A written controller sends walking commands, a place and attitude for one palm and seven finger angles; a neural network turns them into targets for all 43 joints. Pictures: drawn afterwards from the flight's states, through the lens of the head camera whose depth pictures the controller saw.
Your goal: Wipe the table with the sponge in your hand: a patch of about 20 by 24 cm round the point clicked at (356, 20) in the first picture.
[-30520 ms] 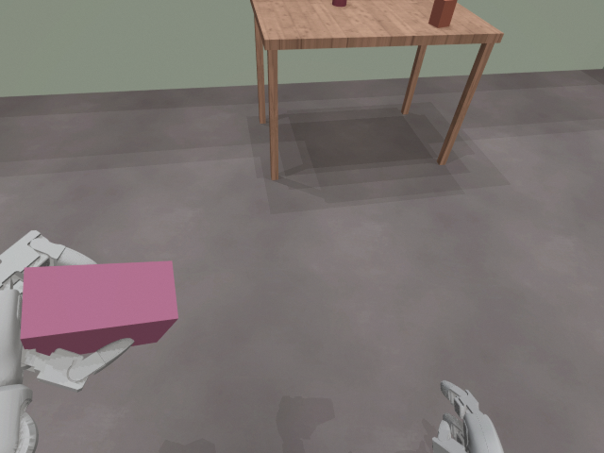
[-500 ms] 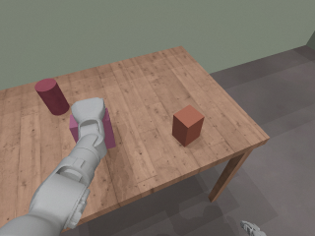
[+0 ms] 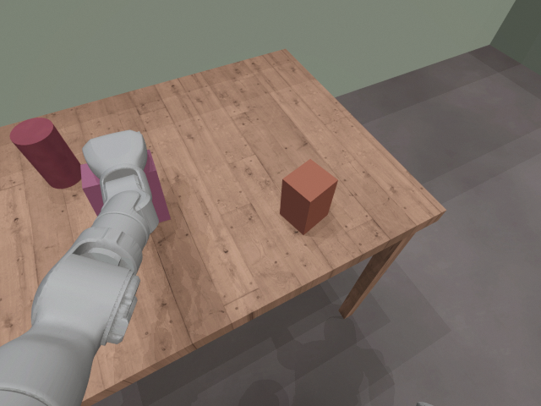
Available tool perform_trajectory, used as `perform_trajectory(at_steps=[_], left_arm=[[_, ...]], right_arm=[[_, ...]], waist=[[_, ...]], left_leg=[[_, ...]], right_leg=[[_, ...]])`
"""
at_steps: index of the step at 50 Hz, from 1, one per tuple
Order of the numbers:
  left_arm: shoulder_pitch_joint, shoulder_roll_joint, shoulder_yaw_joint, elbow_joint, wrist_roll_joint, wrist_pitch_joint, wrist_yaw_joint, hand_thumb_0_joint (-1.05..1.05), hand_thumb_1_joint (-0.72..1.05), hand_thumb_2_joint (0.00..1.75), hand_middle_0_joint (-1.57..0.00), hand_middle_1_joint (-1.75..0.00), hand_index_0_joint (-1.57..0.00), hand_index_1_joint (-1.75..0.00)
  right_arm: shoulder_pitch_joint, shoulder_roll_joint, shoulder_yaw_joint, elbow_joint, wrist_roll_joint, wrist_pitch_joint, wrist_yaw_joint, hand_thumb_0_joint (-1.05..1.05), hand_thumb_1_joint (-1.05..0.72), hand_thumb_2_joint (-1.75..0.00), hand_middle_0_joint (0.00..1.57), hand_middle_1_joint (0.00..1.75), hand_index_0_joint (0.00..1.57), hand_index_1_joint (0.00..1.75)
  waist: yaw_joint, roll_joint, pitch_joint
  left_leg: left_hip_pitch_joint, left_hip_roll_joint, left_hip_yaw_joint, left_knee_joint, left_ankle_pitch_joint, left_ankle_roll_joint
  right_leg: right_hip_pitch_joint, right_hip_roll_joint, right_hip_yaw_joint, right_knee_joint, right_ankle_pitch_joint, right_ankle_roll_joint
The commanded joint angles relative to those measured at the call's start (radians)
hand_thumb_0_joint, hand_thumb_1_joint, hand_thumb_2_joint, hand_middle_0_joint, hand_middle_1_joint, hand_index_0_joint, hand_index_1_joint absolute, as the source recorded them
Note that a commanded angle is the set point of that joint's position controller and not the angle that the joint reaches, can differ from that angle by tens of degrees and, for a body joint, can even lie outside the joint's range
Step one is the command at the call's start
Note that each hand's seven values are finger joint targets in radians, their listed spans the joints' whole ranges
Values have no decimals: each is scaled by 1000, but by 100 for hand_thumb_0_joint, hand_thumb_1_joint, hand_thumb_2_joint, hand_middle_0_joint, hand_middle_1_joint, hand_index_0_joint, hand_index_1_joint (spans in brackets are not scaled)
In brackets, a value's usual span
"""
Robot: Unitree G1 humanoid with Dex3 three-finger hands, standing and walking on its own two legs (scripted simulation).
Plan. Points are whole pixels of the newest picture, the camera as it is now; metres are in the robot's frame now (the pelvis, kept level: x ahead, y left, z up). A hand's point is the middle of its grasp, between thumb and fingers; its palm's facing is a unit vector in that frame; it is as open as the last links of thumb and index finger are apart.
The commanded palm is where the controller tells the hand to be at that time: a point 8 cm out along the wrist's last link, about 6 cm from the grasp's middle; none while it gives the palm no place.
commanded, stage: wipe back along the third lane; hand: left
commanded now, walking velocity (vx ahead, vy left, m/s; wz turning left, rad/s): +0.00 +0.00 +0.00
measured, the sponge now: (132, 201) +0.46 +0.23 -0.01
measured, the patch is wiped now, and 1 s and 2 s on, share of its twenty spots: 0.90 0.90 0.90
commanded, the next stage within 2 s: none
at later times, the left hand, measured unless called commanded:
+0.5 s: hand (127, 191) +0.44 +0.22 +0.04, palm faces -0.03 -0.03 -1.00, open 10.2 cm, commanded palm +0.40 +0.19 +0.08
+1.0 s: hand (133, 217) +0.39 +0.20 +0.04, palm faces -0.01 -0.05 -1.00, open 10.2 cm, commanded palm +0.35 +0.18 +0.08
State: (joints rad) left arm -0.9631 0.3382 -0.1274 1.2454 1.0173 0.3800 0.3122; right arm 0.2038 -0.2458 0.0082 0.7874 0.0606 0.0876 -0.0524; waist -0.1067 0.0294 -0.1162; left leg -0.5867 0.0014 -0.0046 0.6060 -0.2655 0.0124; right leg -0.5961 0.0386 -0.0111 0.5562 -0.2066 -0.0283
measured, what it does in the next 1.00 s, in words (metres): stands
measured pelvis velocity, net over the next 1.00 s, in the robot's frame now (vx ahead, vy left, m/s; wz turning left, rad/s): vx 0.04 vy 0.02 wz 0.01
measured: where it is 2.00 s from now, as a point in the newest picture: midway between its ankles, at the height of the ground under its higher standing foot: outside the picture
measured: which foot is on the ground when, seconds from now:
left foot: down 0.00-1.00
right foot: down 0.00-1.00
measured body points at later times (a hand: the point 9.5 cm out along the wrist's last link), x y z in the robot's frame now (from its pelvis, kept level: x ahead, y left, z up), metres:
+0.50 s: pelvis +0.03 +0.01 +0.01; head +0.06 +0.01 +0.46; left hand +0.44 +0.21 +0.10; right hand +0.17 -0.23 -0.12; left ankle +0.01 +0.11 -0.73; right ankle +0.03 -0.10 -0.73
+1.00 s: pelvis +0.04 +0.02 +0.01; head +0.04 +0.01 +0.46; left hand +0.39 +0.19 +0.10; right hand +0.25 -0.20 -0.09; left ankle +0.01 +0.11 -0.73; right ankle +0.03 -0.10 -0.73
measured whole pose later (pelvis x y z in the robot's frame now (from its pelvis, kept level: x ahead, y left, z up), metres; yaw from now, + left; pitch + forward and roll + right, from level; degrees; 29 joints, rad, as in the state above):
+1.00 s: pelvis +0.04 +0.02 +0.01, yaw +1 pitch +6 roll -1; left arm -0.44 0.16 -0.41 0.59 1.00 0.59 0.26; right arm 0.04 -0.23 0.02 0.68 0.08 0.26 0.02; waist 0.05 0.04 -0.13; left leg -0.32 -0.02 -0.01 0.53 -0.31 0.03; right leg -0.32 0.02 -0.01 0.49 -0.26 -0.01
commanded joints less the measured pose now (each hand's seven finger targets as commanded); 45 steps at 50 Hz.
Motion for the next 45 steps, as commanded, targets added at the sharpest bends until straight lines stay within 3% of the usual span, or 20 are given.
perform_trajectory(at_steps=[1,4,8,9,12,13,14,17,20,23,24,25,27,29,32,34,36,38,44,45], left_arm=[[-348,148,-16,-116,30,4,29,0,10,130,-120,-160,-120,-160],[-262,119,8,-135,-7,-17,33,0,10,130,-120,-160,-120,-160],[-167,62,-22,-141,-31,-17,38,0,10,130,-120,-160,-120,-160],[-172,37,-30,-158,-41,-16,38,0,10,130,-120,-160,-120,-160],[-126,52,-28,-166,-35,8,44,0,10,130,-120,-160,-120,-160],[-130,10,-63,-187,-34,14,41,0,10,130,-120,-160,-120,-160],[-110,2,-50,-199,-42,20,42,0,10,130,-120,-160,-120,-160],[-48,-51,-91,-242,-46,38,35,0,10,130,-120,-160,-120,-160],[8,-28,-64,-285,-60,61,31,0,10,130,-120,-160,-120,-160],[44,-108,-129,-361,-58,87,19,0,10,130,-120,-160,-120,-160],[61,-110,-121,-389,-59,95,17,0,10,130,-120,-160,-120,-160],[74,-147,-160,-414,-59,107,11,0,10,130,-120,-160,-120,-160],[76,-162,-178,-455,-58,129,4,0,10,130,-120,-160,-120,-160],[110,-132,-151,-498,-60,149,-1,0,10,130,-120,-160,-120,-160],[107,-200,-227,-546,-57,180,-19,0,10,130,-120,-160,-120,-160],[127,-163,-199,-574,-53,196,-30,0,10,130,-120,-160,-120,-160],[169,-183,-226,-604,-50,209,-43,0,10,130,-120,-160,-120,-160],[160,-204,-258,-629,-42,214,-59,0,10,130,-120,-160,-120,-160],[293,-172,-232,-709,-51,208,-78,0,10,130,-120,-160,-120,-160],[317,-190,-257,-734,-50,206,-81,0,10,130,-120,-160,-120,-160]], right_arm=[[29,-139,-55,-89,-5,-33,6,0,-90,-90,20,30,20,30],[26,-131,-64,-95,-7,-33,13,0,-90,-90,20,30,20,30],[12,-134,-64,-98,-3,-22,25,0,-90,-90,20,30,20,30],[-5,-129,-64,-101,1,-22,26,0,-90,-90,20,30,20,30],[-21,-131,-62,-101,4,-12,33,0,-90,-90,20,30,20,30],[-35,-126,-62,-103,5,-8,35,0,-90,-90,20,30,20,30],[-46,-125,-65,-107,6,-6,36,0,-90,-90,20,30,20,30],[-75,-118,-63,-122,6,8,43,0,-90,-90,20,30,20,30],[-113,-121,-58,-143,7,26,39,0,-90,-90,20,30,20,30],[-156,-113,-58,-162,10,42,42,0,-90,-90,20,30,20,30],[-175,-114,-61,-169,12,50,41,0,-90,-90,20,30,20,30],[-183,-110,-58,-179,12,56,43,0,-90,-90,20,30,20,30],[-206,-108,-57,-187,12,66,45,0,-90,-90,20,30,20,30],[-236,-112,-56,-196,12,79,45,0,-90,-90,20,30,20,30],[-263,-103,-50,-206,14,97,48,0,-90,-90,20,30,20,30],[-282,-109,-47,-211,14,110,49,0,-90,-90,20,30,20,30],[-296,-105,-42,-224,14,119,50,0,-90,-90,20,30,20,30],[-308,-104,-40,-227,14,128,53,0,-90,-90,20,30,20,30],[-332,-107,-33,-251,17,133,59,0,-90,-90,20,30,20,30],[-333,-106,-32,-260,16,132,62,0,-90,-90,20,30,20,30]], waist=[[4,3,-379],[31,-36,-431],[40,-93,-358],[42,-82,-341],[59,-72,-311],[54,-54,-308],[69,-55,-321],[79,-42,-315],[98,-78,-302],[101,-86,-295],[107,-98,-305],[107,-78,-300],[106,-91,-289],[123,-87,-301],[114,-77,-282],[127,-64,-287],[135,-61,-293],[127,-69,-282],[155,-70,-282],[155,-77,-284]], left_leg=[[166,11,-6,-63,120,29],[164,10,-5,-58,174,29],[144,11,3,-72,156,28],[146,10,1,-80,159,30],[162,9,5,-95,150,29],[181,12,8,-95,159,28],[195,12,1,-97,184,28],[231,11,9,-95,214,26],[237,9,5,-106,231,26],[274,11,5,-102,279,21],[292,14,-5,-101,311,19],[310,13,-3,-101,323,18],[327,13,-4,-100,338,15],[337,10,-11,-99,372,12],[362,8,-9,-94,398,9],[373,6,-16,-98,416,5],[380,0,-14,-93,443,5],[386,2,-19,-90,454,4],[378,-3,-25,-97,456,5],[379,-6,-24,-95,446,8]], right_leg=[[195,-12,7,-60,123,-14],[260,-12,9,-53,210,-14],[269,-14,8,-68,218,-11],[268,-15,5,-73,214,-13],[273,-17,3,-85,187,-16],[264,-17,2,-86,191,-17],[275,-15,-3,-82,203,-22],[284,-15,-6,-83,235,-26],[321,-18,-10,-83,259,-26],[320,-19,-14,-79,309,-31],[327,-17,-19,-74,321,-34],[322,-15,-24,-74,322,-36],[324,-16,-27,-76,338,-38],[352,-17,-23,-71,373,-44],[345,-17,-32,-67,393,-47],[361,-16,-29,-66,398,-54],[383,-19,-30,-59,431,-56],[377,-19,-29,-57,435,-58],[423,-19,-15,-51,454,-66],[430,-18,-17,-52,452,-64]])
